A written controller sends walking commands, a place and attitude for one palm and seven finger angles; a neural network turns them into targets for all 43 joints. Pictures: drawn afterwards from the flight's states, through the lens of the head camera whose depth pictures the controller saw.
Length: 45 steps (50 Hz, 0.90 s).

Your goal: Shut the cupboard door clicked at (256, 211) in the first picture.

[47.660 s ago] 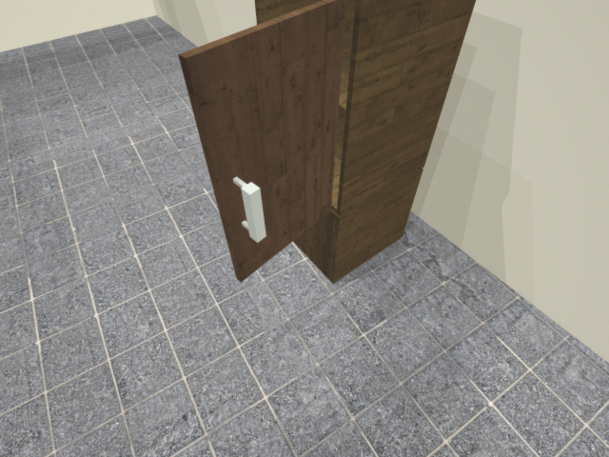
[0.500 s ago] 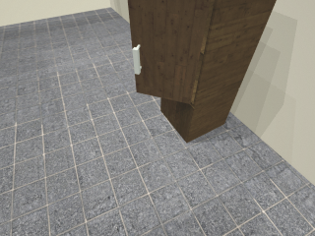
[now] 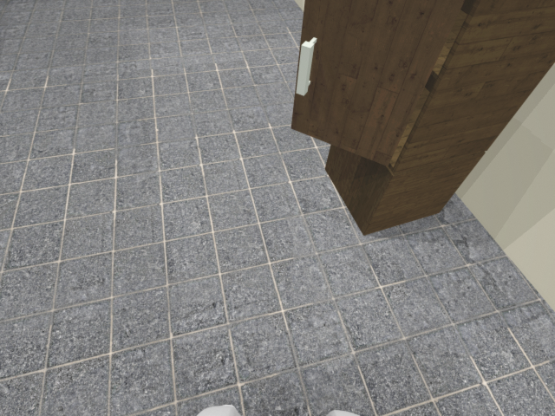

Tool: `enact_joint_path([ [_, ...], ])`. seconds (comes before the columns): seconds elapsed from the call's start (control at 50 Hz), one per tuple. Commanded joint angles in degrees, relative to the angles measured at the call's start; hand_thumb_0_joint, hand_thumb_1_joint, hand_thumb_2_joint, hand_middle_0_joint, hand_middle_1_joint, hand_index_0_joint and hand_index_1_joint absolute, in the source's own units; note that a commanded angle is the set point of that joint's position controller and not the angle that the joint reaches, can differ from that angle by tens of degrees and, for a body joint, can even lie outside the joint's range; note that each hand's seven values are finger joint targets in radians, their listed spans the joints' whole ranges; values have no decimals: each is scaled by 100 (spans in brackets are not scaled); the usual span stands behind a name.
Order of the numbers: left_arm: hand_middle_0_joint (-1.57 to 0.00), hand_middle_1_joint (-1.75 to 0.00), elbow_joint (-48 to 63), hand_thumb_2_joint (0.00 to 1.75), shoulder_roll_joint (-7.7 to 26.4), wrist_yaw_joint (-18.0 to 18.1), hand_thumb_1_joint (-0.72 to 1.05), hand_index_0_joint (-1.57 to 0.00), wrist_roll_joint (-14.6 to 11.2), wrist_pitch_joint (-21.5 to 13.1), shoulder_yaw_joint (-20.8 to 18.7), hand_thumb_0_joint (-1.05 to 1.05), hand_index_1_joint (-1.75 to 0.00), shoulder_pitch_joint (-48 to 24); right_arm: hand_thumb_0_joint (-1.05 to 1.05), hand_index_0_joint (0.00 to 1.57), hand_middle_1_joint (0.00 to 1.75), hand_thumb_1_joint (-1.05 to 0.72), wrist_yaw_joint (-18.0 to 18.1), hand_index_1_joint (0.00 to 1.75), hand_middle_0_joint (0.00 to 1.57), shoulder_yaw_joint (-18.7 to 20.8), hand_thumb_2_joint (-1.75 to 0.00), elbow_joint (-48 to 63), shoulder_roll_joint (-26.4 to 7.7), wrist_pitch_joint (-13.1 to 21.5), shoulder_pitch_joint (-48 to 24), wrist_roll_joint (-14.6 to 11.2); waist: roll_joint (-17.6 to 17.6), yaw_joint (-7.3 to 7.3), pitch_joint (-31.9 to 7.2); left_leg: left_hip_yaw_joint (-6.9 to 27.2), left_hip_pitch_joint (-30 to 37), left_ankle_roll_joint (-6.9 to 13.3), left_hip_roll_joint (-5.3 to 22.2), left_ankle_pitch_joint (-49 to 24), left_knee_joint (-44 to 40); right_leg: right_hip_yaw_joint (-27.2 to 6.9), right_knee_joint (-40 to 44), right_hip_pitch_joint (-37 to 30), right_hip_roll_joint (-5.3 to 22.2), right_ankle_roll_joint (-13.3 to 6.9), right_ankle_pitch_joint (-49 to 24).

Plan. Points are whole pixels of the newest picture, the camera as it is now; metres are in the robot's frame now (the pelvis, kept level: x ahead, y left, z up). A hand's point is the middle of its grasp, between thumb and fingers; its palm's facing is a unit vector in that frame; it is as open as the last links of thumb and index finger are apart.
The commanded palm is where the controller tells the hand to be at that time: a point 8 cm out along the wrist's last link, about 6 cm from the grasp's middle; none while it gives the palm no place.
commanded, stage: walk to a spot facing it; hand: left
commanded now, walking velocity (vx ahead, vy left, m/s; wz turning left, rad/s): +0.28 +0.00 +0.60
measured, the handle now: (307, 66) +1.00 -0.06 -0.07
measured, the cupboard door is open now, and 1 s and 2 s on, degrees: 42 42 42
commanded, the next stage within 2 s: turn to face it in 0.76 s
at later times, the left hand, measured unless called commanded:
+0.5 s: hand out of the picture +0.07 +0.16 -0.13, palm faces +0.34 -0.90 -0.27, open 7.3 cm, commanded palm none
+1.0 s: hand (122, 404) +0.15 +0.25 -0.15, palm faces +0.61 -0.75 -0.24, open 7.4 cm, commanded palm none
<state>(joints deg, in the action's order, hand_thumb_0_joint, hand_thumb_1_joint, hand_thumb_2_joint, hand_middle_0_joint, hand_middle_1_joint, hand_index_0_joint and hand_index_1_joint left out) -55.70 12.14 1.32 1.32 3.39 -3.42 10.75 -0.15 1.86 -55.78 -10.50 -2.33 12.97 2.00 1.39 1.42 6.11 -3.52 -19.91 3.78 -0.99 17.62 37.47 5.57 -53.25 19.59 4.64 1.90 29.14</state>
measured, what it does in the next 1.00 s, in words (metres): walks ahead, turning left: right foot, then left foot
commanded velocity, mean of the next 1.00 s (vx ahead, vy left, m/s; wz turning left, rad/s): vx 0.21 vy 0.00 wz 0.40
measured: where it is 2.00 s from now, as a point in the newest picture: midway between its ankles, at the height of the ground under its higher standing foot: (237, 369)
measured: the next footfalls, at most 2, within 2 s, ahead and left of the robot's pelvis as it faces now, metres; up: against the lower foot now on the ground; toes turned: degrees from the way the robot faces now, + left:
right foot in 0.34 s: +0.10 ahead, -0.15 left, +0.00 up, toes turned +12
left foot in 0.76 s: +0.21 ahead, +0.16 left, +0.00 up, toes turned +37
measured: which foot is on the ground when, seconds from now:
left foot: down 0.00-0.32, up 0.34-0.74, down 0.76-1.00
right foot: up 0.00-0.32, down 0.34-0.76, up 0.78-1.00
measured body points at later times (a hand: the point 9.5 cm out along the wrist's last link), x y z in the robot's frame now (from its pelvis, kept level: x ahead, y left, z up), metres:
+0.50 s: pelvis +0.08 -0.05 +0.02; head +0.12 -0.06 +0.47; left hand +0.05 +0.21 -0.11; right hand +0.20 -0.29 -0.14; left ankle +0.04 +0.10 -0.63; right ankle +0.06 -0.16 -0.72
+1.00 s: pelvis +0.22 +0.05 +0.01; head +0.26 +0.07 +0.45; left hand +0.12 +0.29 -0.13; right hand +0.44 -0.08 -0.14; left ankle +0.18 +0.14 -0.72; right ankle +0.36 -0.05 -0.68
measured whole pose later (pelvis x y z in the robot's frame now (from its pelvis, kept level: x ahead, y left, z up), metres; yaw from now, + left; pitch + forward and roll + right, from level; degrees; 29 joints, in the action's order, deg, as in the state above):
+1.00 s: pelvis +0.22 +0.05 +0.01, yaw +36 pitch +0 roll +1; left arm -51.6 11.7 -0.2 1.7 0.2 -3.7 13.6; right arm 0.2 0.7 -52.6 -11.3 0.3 8.6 1.8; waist 0.2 -1.7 5.7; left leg -2.6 -16.2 2.5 -1.6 15.1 31.5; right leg 1.5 -53.9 30.7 7.1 2.8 18.6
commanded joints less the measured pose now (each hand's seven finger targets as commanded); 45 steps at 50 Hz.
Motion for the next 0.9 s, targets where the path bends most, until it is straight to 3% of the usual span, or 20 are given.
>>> enact_joint_path([
  [0.0, -20, -30, 632, 90, 546, -35, 90, -20, 15, -211, -205, 0, -30, -152, 0, 20, 30, -90, 180, 30, 20, 270, -90, 335, -1191, 165, 439, 15, -621, 61, -689, 2612, 959, 506, 1567, -100, -2273, -741, -1030, 1262, 32, 80, -647],
  [0.18, -20, -30, 928, 90, 493, -194, 90, -20, 34, -350, -154, 0, -30, -349, 0, 20, 30, -90, 109, 30, 20, 392, -90, 311, -1302, 224, 596, 7, -970, 167, -631, 2907, 1007, 684, 1151, 1311, -2408, -438, 766, 1007, -322, 98, -552],
  [0.22, -20, -30, 910, 90, 524, -207, 90, -20, 26, -375, -144, 0, -30, -135, 0, 20, 30, -90, 86, 30, 20, 420, -90, 350, -1342, 211, 486, 4, -1027, 53, -694, 2878, 730, 595, 974, 1264, -2261, -335, 1442, 376, -500, 63, -624],
  [0.26, -20, -30, 717, 90, 607, -207, 90, -20, 23, -382, -200, 0, -30, 456, 0, 20, 30, -90, 77, 30, 20, 431, -90, 450, -1294, 183, 120, -23, -956, -280, -610, 2639, -357, 427, 667, 1741, -2006, -169, 2201, -988, -637, 47, -1090],
  [0.28, -20, -30, 609, 90, 794, -174, 90, -20, 53, -419, -283, 0, -30, 934, 0, 20, 30, -90, 71, 30, 20, 411, -90, 535, -1112, 183, -88, -62, -507, -557, -524, 2313, -1496, 228, 309, 1960, -1381, -504, 2963, -2161, -365, -47, -783],
  [0.3, -20, -30, 584, 90, 1307, -84, 90, -20, 149, -484, -403, 0, -30, 1354, 0, 20, 30, -90, 47, 30, 20, 310, -90, 675, -654, 210, -53, -127, 1140, -772, -692, 1270, -2852, -164, -344, 1905, 499, -2417, 4116, -3189, 1217, -528, 962],
  [0.32, -20, -30, 603, 90, 1553, -21, 90, -20, 67, -451, -382, 0, -30, 1371, 0, 20, 30, -90, 22, 30, 20, 305, -90, 826, -678, 255, -244, -54, 1416, -726, -438, 757, -3028, -371, -392, 1644, 2049, -3797, 4761, -2515, 2429, -938, 1687],
  [0.34, -20, -30, 713, 90, 1467, -16, 90, -20, 3, -466, -409, 0, -30, 899, 0, 20, 30, -90, -17, 30, 20, 370, -90, 844, -798, 213, -141, 18, 769, -352, -415, 915, -2789, -371, 36, 1115, 2865, -3558, 4705, -1855, 2484, -1098, 1781],
  [0.38, -20, -30, 792, 90, 907, -15, 90, -20, 27, -588, -276, 0, -30, 277, 0, 20, 30, -90, -122, 30, 20, 362, -90, 712, -717, 160, -212, 29, 766, -86, 170, 781, -2558, -461, 433, 305, 3320, -2366, 4638, -901, 1911, -909, 917],
  [0.42, -20, -30, 653, 90, 647, -41, 90, -20, 21, -679, -209, 0, -30, 411, 0, 20, 30, -90, -213, 30, 20, 315, -90, 663, -538, 149, -166, -3, 710, -17, 48, 507, -2254, -520, 461, -188, 3064, -985, 4295, -1134, 1377, -734, -1035],
  [0.46, -20, -30, 471, 90, 636, -32, 90, -20, 23, -739, -198, 0, -30, 859, 0, 20, 30, -90, -238, 30, 20, 266, -90, 707, -457, 156, -354, -28, 703, -139, -141, 243, -2341, -532, 439, -200, 2603, -369, 3956, -1861, 1292, -695, -2894],
  [0.52, -20, -30, 218, 90, 657, -16, 90, -20, 35, -767, -175, 0, -30, 1452, 0, 20, 30, -90, -294, 30, 20, 186, -90, 877, -345, 155, -873, -46, 773, -359, -132, -83, -2377, -450, 388, -239, 1920, 137, 3674, -2461, 1277, -592, -4505],
  [0.58, -20, -30, 194, 90, 704, 1, 90, -20, 39, -763, -165, 0, -30, 1590, 0, 20, 30, -90, -339, 30, 20, 101, -90, 1051, -329, 172, -1333, -46, 881, -409, 9, -324, -2023, -335, 356, -321, 980, 392, 3576, -2472, 1362, -576, -5091],
  [0.66, -20, -30, 274, 90, 1076, -13, 90, -20, 14, -765, -225, 0, -30, 1419, 0, 20, 30, -90, -296, 30, 20, 131, -90, 987, -527, 245, -795, -32, 924, -34, -463, -811, -398, -22, -192, -50, 105, 783, 2489, -2315, 1486, -526, -6760],
  [0.7, -20, -30, 394, 90, 1164, -50, 90, -20, -44, -734, -233, 0, -30, 1252, 0, 20, 30, -90, -204, 30, 20, 277, -90, 697, -1017, 264, 507, 22, 557, 666, -1289, -571, 1959, 207, -101, -773, -621, 1016, 451, -1116, 1363, -252, -5633],
  [0.72, -20, -30, 578, 90, 861, -139, 90, -20, -83, -716, -196, 0, -30, 1277, 0, 20, 30, -90, -149, 30, 20, 451, -90, 594, -1771, 285, 1194, 97, -609, 872, -1924, 1702, 3454, 895, 1528, -1621, -706, 991, -1519, 642, 553, 63, -1833],
  [0.74, -20, -30, 935, 90, 665, -152, 90, -20, -100, -701, -142, 0, -30, 905, 0, 20, 30, -90, -82, 30, 20, 547, -90, 533, -2287, 286, 1471, -10, -1024, 919, -2176, 3359, 3781, 1534, 2724, -2797, -1272, 209, -2668, 1818, 124, 101, 590],
  [0.76, -20, -30, 1120, 90, 693, -99, 90, -20, -68, -681, -162, 0, -30, 500, 0, 20, 30, -90, -37, 30, 20, 525, -90, 540, -2198, 320, 1303, -59, -291, 848, -1600, 3044, 3030, 1493, 2782, -2551, -1412, -339, -2713, 2135, 284, 76, 317],
  [0.82, -20, -30, 818, 90, 570, -136, 90, -20, 22, -503, -224, 0, -30, 685, 0, 20, 30, -90, 64, 30, 20, 288, -90, 867, -1389, 404, -82, -48, -952, 140, -756, 2014, 827, 823, 1795, -552, -1942, -635, -1863, 1479, 560, 127, -387],
  [0.88, -20, -30, 520, 90, 229, -158, 90, -20, 53, -342, -147, 0, -30, 1210, 0, 20, 30, -90, 94, 30, 20, 156, -90, 831, -1080, 428, -370, -33, -784, -204, -721, 1232, 210, 687, 1396, -903, -2060, -327, -924, 842, 306, 137, -848],
])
